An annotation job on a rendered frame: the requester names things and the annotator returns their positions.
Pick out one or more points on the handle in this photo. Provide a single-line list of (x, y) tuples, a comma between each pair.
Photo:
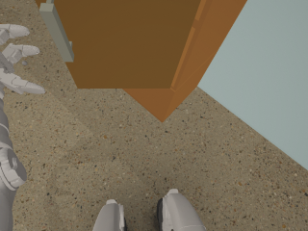
[(55, 27)]

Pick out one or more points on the robot left forearm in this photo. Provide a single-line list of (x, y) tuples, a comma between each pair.
[(4, 125)]

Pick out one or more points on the robot left upper arm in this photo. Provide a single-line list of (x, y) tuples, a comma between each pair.
[(12, 175)]

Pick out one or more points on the right robot shin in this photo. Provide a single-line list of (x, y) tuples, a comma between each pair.
[(167, 224)]

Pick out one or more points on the robot left hand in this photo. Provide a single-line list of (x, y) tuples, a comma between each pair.
[(11, 55)]

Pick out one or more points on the cupboard door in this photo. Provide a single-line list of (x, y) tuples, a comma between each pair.
[(125, 44)]

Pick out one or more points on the right robot thigh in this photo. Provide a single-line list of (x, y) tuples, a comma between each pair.
[(181, 212)]

